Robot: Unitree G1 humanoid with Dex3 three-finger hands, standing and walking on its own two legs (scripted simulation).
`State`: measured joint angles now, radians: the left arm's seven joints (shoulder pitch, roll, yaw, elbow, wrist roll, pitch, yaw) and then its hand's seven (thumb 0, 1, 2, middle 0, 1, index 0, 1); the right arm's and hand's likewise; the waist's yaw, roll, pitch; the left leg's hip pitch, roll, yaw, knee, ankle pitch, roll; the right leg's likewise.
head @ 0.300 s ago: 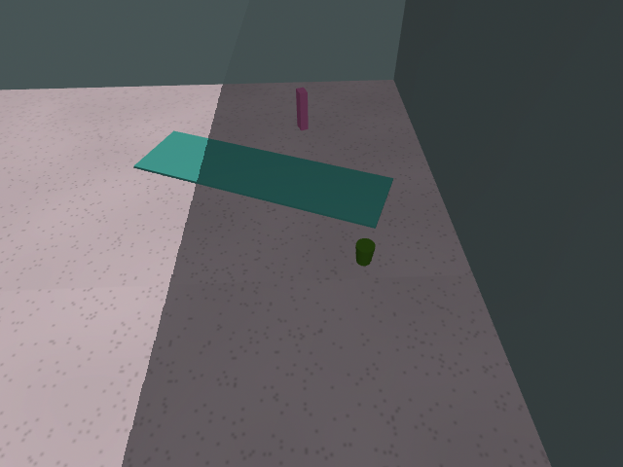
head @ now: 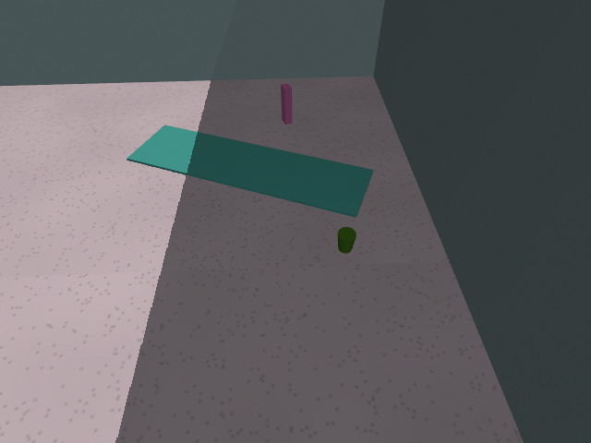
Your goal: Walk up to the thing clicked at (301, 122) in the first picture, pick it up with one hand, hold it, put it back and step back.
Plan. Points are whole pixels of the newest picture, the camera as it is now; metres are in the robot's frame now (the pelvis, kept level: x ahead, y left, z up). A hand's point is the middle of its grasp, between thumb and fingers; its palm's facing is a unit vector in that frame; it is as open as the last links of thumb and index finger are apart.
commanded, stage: stand
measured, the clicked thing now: (286, 104) +2.15 +0.11 -0.66
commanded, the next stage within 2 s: walk up in 0.82 s
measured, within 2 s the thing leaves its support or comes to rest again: neither
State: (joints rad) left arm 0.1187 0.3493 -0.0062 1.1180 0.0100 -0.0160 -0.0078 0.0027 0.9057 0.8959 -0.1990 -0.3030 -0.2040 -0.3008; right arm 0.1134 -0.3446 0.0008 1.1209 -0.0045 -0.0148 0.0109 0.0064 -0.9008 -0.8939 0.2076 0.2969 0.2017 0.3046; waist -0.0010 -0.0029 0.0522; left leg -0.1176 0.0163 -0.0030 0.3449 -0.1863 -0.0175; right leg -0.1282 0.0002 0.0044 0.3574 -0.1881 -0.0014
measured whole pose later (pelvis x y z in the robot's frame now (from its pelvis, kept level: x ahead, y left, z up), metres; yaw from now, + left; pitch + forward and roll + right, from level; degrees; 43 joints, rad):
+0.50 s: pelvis +0.00 +0.00 +0.00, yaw +0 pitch -2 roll +0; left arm 0.12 0.35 0.00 1.12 0.01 -0.02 -0.01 0.00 0.91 0.90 -0.20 -0.30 -0.20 -0.30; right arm 0.12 -0.35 0.00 1.12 -0.01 -0.01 0.01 0.01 -0.90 -0.89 0.21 0.30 0.20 0.30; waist 0.00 0.00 0.05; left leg -0.11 0.02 0.00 0.33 -0.18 -0.02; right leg -0.12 0.00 0.00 0.34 -0.18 0.00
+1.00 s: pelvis -0.01 -0.01 -0.01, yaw +6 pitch -1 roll +0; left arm 0.08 0.40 0.06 0.98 0.02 0.01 -0.01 0.00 0.91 0.90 -0.20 -0.30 -0.20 -0.30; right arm 0.17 -0.38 -0.05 0.99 -0.01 0.02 0.01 0.01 -0.90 -0.89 0.21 0.30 0.20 0.30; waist -0.01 0.00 0.11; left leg -0.27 0.00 -0.10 0.54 -0.23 -0.01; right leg -0.21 -0.02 -0.10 0.50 -0.27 -0.02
